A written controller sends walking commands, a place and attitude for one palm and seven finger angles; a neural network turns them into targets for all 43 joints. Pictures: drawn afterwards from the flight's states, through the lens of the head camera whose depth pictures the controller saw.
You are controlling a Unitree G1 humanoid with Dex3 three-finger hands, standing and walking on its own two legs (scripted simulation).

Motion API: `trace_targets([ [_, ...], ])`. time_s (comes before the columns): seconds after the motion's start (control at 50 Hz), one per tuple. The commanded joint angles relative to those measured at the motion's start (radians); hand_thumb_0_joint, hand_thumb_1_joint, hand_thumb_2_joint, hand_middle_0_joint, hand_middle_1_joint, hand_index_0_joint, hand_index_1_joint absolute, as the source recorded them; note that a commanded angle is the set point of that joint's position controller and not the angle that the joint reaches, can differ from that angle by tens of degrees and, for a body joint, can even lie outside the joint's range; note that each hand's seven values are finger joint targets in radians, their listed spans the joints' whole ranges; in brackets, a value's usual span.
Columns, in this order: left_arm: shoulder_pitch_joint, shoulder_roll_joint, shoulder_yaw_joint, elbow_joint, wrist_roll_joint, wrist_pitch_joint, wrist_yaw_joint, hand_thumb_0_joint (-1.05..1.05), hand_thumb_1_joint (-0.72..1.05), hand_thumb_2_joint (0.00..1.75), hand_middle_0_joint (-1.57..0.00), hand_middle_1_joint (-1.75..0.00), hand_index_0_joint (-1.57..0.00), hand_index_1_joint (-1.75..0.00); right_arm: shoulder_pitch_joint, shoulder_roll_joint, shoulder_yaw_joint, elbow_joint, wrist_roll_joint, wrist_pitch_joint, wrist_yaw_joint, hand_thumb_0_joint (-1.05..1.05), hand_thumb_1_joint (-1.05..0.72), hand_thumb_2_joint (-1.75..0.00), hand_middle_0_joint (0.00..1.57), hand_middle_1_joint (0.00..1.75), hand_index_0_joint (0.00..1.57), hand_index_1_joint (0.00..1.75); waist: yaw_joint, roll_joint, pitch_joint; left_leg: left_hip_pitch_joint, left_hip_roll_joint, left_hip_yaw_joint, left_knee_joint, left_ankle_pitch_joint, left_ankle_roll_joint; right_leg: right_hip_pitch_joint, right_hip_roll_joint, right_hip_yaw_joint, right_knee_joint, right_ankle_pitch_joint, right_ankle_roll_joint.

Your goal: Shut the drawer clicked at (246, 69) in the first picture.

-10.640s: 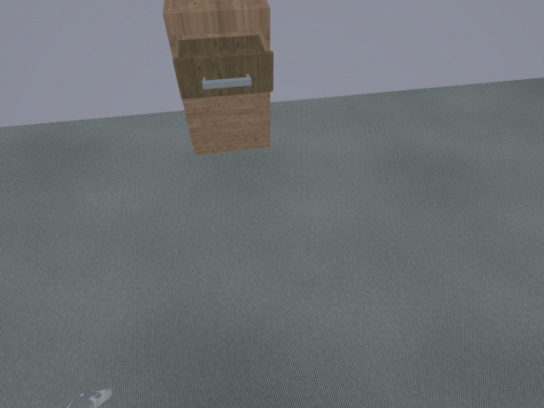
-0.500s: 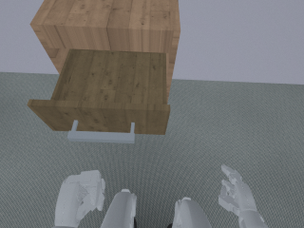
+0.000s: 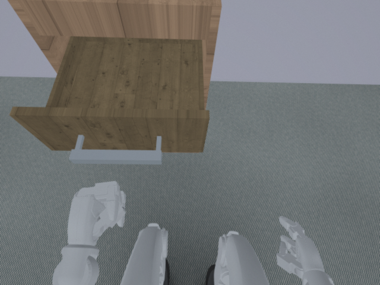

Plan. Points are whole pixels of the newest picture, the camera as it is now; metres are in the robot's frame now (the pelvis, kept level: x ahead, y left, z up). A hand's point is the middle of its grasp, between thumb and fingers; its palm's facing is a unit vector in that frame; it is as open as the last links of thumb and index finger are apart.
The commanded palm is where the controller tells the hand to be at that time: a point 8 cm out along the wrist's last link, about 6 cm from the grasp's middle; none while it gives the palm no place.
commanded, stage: bring the fist close to the handle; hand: left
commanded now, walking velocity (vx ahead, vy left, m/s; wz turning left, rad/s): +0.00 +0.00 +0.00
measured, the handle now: (118, 148) +0.39 +0.19 -0.02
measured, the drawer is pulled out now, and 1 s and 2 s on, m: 0.22 0.22 0.11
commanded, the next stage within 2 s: push the drawer shut in 0.70 s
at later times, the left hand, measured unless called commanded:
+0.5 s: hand (134, 194) +0.29 +0.13 -0.02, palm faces +0.00 -1.00 -0.01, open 3.3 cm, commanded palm +0.27 +0.18 -0.02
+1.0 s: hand (135, 189) +0.30 +0.13 -0.02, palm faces +0.02 -1.00 -0.05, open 3.2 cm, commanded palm +0.29 +0.18 -0.02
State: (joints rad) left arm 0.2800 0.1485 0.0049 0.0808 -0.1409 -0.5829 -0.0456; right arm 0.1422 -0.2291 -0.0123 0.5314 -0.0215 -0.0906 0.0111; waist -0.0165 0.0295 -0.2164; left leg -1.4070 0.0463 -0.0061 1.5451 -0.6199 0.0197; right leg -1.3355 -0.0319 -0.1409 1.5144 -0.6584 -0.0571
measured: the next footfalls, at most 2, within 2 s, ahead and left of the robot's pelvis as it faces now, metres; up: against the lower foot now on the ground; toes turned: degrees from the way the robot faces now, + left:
none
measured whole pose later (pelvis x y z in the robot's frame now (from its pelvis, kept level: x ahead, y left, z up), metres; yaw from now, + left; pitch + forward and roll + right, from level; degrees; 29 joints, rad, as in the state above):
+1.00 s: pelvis +0.00 +0.00 -0.02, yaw +0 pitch +30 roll -2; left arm 0.03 0.15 0.00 0.27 -0.10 -0.57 0.01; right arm 0.10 -0.24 0.00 0.54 -0.02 -0.01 0.03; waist -0.02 0.03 -0.22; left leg -1.50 0.04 0.00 1.60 -0.63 0.02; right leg -1.43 -0.04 -0.13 1.58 -0.67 -0.06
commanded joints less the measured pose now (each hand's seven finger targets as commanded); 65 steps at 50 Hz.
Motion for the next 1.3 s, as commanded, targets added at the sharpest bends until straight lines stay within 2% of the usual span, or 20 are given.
trace_targets([
  [0.0, -0.087, 0.062, 0.02, -0.114, 0.004, -0.056, -0.016, 0.0, 0.9, 0.9, -1.4, -1.6, -1.4, -1.6, -0.018, -0.138, -0.044, -0.137, 0.008, -0.037, -0.005, 0.0, -0.9, -0.9, 0.2, 0.3, 0.2, 0.3, -0.026, -0.022, -0.323, 0.209, -0.041, -0.049, -0.156, 0.201, 0.01, 0.199, 0.029, 0.137, -0.223, 0.18, 0.017],
  [0.04, -0.127, 0.078, 0.039, -0.095, 0.003, -0.046, -0.015, 0.0, 0.9, 0.9, -1.4, -1.6, -1.4, -1.6, -0.018, -0.143, -0.045, -0.135, 0.009, -0.03, -0.007, 0.0, -0.9, -0.9, 0.2, 0.3, 0.2, 0.3, -0.024, -0.029, -0.341, 0.204, -0.041, -0.05, -0.148, 0.196, 0.012, 0.185, 0.032, 0.135, -0.213, 0.173, 0.018],
  [0.14, -0.187, 0.08, 0.053, -0.15, -0.003, -0.054, 0.014, 0.0, 0.9, 0.9, -1.4, -1.6, -1.4, -1.6, -0.015, -0.146, -0.044, -0.136, 0.006, -0.021, -0.002, 0.0, -0.9, -0.9, 0.2, 0.3, 0.2, 0.3, -0.002, 0.039, -0.441, 0.287, -0.04, -0.066, -0.156, 0.266, 0.005, 0.152, 0.032, 0.106, -0.166, 0.224, 0.013],
  [0.28, -0.289, 0.024, -0.022, -0.004, 0.042, -0.037, 0.028, 0.0, 0.9, 0.9, -1.4, -1.6, -1.4, -1.6, -0.011, -0.157, -0.043, -0.113, 0.003, 0.004, 0.008, 0.0, -0.9, -0.9, 0.2, 0.3, 0.2, 0.3, -0.051, -0.017, -0.369, 0.239, -0.039, -0.086, -0.127, 0.192, 0.004, 0.037, 0.029, 0.086, -0.14, 0.17, 0.018],
  [0.36, -0.255, 0.058, 0.019, -0.071, 0.037, -0.024, 0.038, 0.0, 0.9, 0.9, -1.4, -1.6, -1.4, -1.6, -0.011, -0.16, -0.046, -0.144, 0.007, 0.023, 0.009, 0.0, -0.9, -0.9, 0.2, 0.3, 0.2, 0.3, 0.001, 0.029, -0.468, 0.317, -0.041, -0.087, -0.157, 0.25, -0.004, 0.081, 0.026, 0.086, -0.133, 0.204, 0.012],
  [0.4, -0.249, 0.058, 0.023, -0.125, 0.03, -0.021, 0.051, 0.0, 0.9, 0.9, -1.4, -1.6, -1.4, -1.6, -0.013, -0.153, -0.047, -0.153, 0.008, 0.032, 0.012, 0.0, -0.9, -0.9, 0.2, 0.3, 0.2, 0.3, 0.009, 0.041, -0.496, 0.351, -0.04, -0.088, -0.167, 0.285, -0.007, 0.099, 0.025, 0.088, -0.136, 0.228, 0.013],
  [0.44, -0.235, 0.059, 0.025, -0.138, 0.028, -0.019, 0.068, 0.0, 0.9, 0.9, -1.4, -1.6, -1.4, -1.6, -0.008, -0.148, -0.043, -0.152, 0.008, 0.038, 0.013, 0.0, -0.9, -0.9, 0.2, 0.3, 0.2, 0.3, 0.005, 0.027, -0.488, 0.351, -0.039, -0.091, -0.17, 0.304, -0.006, 0.108, 0.028, 0.089, -0.14, 0.241, 0.013],
  [0.52, -0.225, 0.017, -0.019, -0.088, 0.045, -0.022, 0.079, 0.0, 0.9, 0.9, -1.4, -1.6, -1.4, -1.6, -0.008, -0.138, -0.042, -0.14, 0.009, 0.047, 0.015, 0.0, -0.9, -0.9, 0.2, 0.3, 0.2, 0.3, -0.03, -0.042, -0.419, 0.282, -0.04, -0.08, -0.15, 0.267, 0.004, 0.119, 0.029, 0.095, -0.158, 0.24, 0.022],
  [0.58, -0.281, 0.01, -0.042, -0.041, 0.063, -0.032, 0.071, 0.0, 0.9, 0.9, -1.4, -1.6, -1.4, -1.6, -0.006, -0.14, -0.041, -0.123, 0.007, 0.046, 0.013, 0.0, -0.9, -0.9, 0.2, 0.3, 0.2, 0.3, -0.052, -0.045, -0.381, 0.249, -0.042, -0.082, -0.138, 0.221, 0.005, 0.083, 0.029, 0.092, -0.154, 0.206, 0.021],
  [0.64, -0.309, 0.033, -0.025, -0.028, 0.059, -0.045, 0.057, 0.0, 0.9, 0.9, -1.4, -1.6, -1.4, -1.6, -0.01, -0.142, -0.041, -0.121, 0.006, 0.042, 0.006, 0.0, -0.9, -0.9, 0.2, 0.3, 0.2, 0.3, -0.047, -0.038, -0.374, 0.224, -0.046, -0.066, -0.127, 0.204, 0.008, 0.1, 0.03, 0.107, -0.167, 0.196, 0.019],
  [0.66, -0.302, 0.042, -0.011, -0.024, 0.057, -0.05, 0.055, 0.0, 0.9, 0.9, -1.4, -1.6, -1.4, -1.6, -0.009, -0.142, -0.041, -0.122, 0.006, 0.043, 0.005, 0.0, -0.9, -0.9, 0.2, 0.3, 0.2, 0.3, -0.034, -0.028, -0.386, 0.233, -0.047, -0.066, -0.132, 0.207, 0.005, 0.108, 0.029, 0.106, -0.165, 0.195, 0.017],
  [0.74, -0.245, 0.07, 0.029, -0.094, 0.04, -0.068, 0.064, 0.0, 0.9, 0.9, -1.4, -1.6, -1.4, -1.6, -0.011, -0.137, -0.044, -0.133, 0.004, 0.042, 0.01, 0.0, -0.9, -0.9, 0.2, 0.3, 0.2, 0.3, 0.005, 0.036, -0.48, 0.312, -0.045, -0.065, -0.142, 0.315, -0.002, 0.139, 0.029, 0.107, -0.145, 0.272, 0.012],
  [0.76, -0.235, 0.042, 0.007, -0.096, 0.036, -0.065, 0.064, 0.0, 0.9, 0.9, -1.4, -1.6, -1.4, -1.6, -0.016, -0.132, -0.042, -0.135, 0.004, 0.045, 0.015, 0.0, -0.9, -0.9, 0.2, 0.3, 0.2, 0.3, 0.0, 0.041, -0.475, 0.314, -0.047, -0.059, -0.144, 0.321, -0.001, 0.152, 0.027, 0.11, -0.153, 0.285, 0.013],
  [0.78, -0.215, 0.058, 0.028, -0.089, 0.033, -0.062, 0.066, 0.0, 0.9, 0.9, -1.4, -1.6, -1.4, -1.6, -0.012, -0.132, -0.044, -0.134, 0.006, 0.048, 0.015, 0.0, -0.9, -0.9, 0.2, 0.3, 0.2, 0.3, 0.002, 0.017, -0.467, 0.307, -0.045, -0.06, -0.144, 0.327, -0.001, 0.161, 0.029, 0.109, -0.153, 0.298, 0.014],
  [0.86, -0.31, 0.044, -0.001, -0.034, 0.045, -0.043, 0.063, 0.0, 0.9, 0.9, -1.4, -1.6, -1.4, -1.6, -0.011, -0.136, -0.04, -0.118, 0.005, 0.055, 0.013, 0.0, -0.9, -0.9, 0.2, 0.3, 0.2, 0.3, -0.05, -0.034, -0.401, 0.219, -0.046, -0.05, -0.112, 0.261, 0.011, 0.157, 0.03, 0.123, -0.17, 0.271, 0.024],
  [0.9, -0.35, 0.059, 0.017, 0.012, 0.047, -0.041, 0.053, 0.0, 0.9, 0.9, -1.4, -1.6, -1.4, -1.6, -0.003, -0.138, -0.04, -0.11, 0.008, 0.054, 0.007, 0.0, -0.9, -0.9, 0.2, 0.3, 0.2, 0.3, -0.056, -0.064, -0.373, 0.169, -0.047, -0.046, -0.101, 0.22, 0.013, 0.169, 0.03, 0.134, -0.18, 0.239, 0.025],
  [0.94, -0.423, 0.06, 0.013, 0.006, 0.042, -0.049, 0.046, 0.0, 0.9, 0.9, -1.4, -1.6, -1.4, -1.6, -0.007, -0.142, -0.039, -0.105, 0.006, 0.05, 0.0, 0.0, -0.9, -0.9, 0.2, 0.3, 0.2, 0.3, -0.06, -0.036, -0.382, 0.169, -0.047, -0.045, -0.095, 0.209, 0.015, 0.153, 0.03, 0.138, -0.18, 0.218, 0.023],
  [1.06, -0.507, 0.114, 0.083, 0.017, 0.017, -0.052, 0.036, 0.0, 0.9, 0.9, -1.4, -1.6, -1.4, -1.6, 0.003, -0.149, -0.038, -0.096, 0.004, 0.048, -0.007, 0.0, -0.9, -0.9, 0.2, 0.3, 0.2, 0.3, -0.037, 0.021, -0.466, 0.207, -0.046, -0.04, -0.096, 0.253, 0.01, 0.187, 0.028, 0.147, -0.173, 0.253, 0.021],
  [1.16, -0.548, 0.122, 0.102, 0.055, 0.006, -0.021, 0.032, 0.0, 0.9, 0.9, -1.4, -1.6, -1.4, -1.6, 0.016, -0.154, -0.038, -0.087, 0.008, 0.059, -0.009, 0.0, -0.9, -0.9, 0.2, 0.3, 0.2, 0.3, -0.047, -0.004, -0.48, 0.209, -0.044, -0.039, -0.097, 0.278, 0.013, 0.21, 0.028, 0.145, -0.174, 0.3, 0.028],
  [1.28, -0.65, 0.14, 0.122, 0.099, 0.004, -0.02, 0.036, 0.0, 0.9, 0.9, -1.4, -1.6, -1.4, -1.6, 0.026, -0.166, -0.037, -0.074, 0.009, 0.061, -0.015, 0.0, -0.9, -0.9, 0.2, 0.3, 0.2, 0.3, -0.061, 0.001, -0.464, 0.212, -0.039, -0.049, -0.107, 0.232, 0.011, 0.161, 0.031, 0.134, -0.177, 0.235, 0.029],
])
